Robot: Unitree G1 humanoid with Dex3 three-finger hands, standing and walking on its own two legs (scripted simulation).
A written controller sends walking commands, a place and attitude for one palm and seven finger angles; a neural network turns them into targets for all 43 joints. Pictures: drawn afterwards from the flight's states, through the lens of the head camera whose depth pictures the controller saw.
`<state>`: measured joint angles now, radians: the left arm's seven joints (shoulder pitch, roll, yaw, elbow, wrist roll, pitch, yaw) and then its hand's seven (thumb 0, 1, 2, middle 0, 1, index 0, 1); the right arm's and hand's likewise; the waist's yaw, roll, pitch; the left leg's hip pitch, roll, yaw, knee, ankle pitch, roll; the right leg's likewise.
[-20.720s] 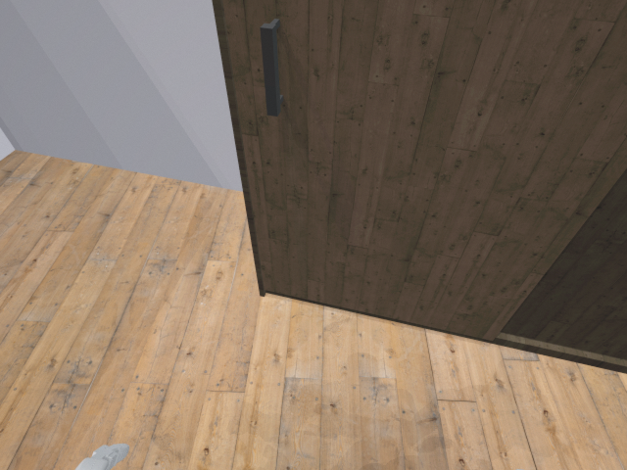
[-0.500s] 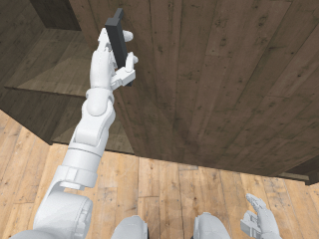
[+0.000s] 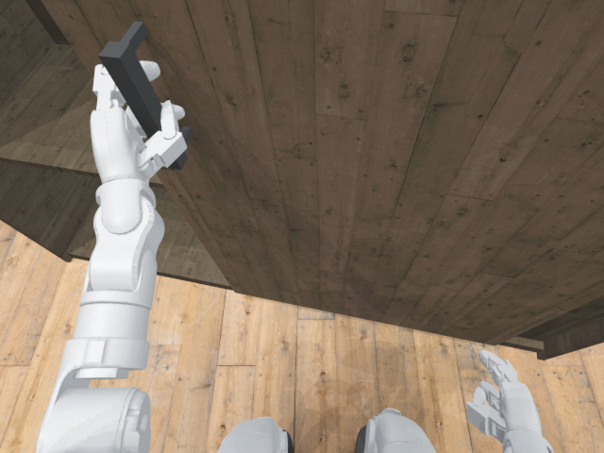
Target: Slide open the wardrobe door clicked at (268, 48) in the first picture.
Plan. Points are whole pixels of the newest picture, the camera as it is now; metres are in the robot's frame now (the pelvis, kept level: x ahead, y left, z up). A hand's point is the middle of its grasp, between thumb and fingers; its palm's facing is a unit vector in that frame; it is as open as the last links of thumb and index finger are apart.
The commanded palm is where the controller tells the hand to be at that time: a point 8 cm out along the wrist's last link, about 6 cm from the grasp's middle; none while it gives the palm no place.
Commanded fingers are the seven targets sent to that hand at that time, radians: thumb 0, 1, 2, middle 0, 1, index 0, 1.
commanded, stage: step sideways, sliding the door along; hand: left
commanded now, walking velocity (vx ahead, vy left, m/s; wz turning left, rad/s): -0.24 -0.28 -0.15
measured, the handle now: (158, 103) +0.47 +0.23 +0.15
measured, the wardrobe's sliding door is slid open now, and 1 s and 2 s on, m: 0.66 0.66 0.66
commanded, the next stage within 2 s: stop walking and hold the door there in 0.10 s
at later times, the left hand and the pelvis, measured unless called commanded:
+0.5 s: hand (170, 134) +0.43 +0.20 +0.14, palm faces +0.54 -0.78 -0.33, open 6.8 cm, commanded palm +0.38 +0.24 +0.12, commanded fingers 0.00 0.90 0.90 -0.45 -1.40 -0.45 -1.40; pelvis +0.03 -0.12 +0.00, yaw -9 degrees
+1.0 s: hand (167, 135) +0.42 +0.20 +0.15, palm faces +0.41 -0.88 -0.22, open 6.6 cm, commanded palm +0.38 +0.24 +0.12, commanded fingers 0.00 0.90 0.90 -0.45 -1.40 -0.45 -1.40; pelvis -0.04 -0.07 +0.00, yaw -15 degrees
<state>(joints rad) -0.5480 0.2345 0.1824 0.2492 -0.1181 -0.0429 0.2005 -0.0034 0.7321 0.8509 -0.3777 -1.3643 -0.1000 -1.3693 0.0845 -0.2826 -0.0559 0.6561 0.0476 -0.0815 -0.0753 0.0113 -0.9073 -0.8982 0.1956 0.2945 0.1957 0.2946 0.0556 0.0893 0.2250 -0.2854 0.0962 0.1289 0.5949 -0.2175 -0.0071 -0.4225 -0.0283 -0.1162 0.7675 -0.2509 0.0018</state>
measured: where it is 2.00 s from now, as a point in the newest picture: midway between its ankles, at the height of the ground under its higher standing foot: outside the picture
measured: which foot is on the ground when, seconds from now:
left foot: down 0.00-0.34, up 0.36-0.72, down 0.74-1.00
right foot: up 0.00-0.32, down 0.34-0.74, up 0.76-0.96, down 0.98-1.00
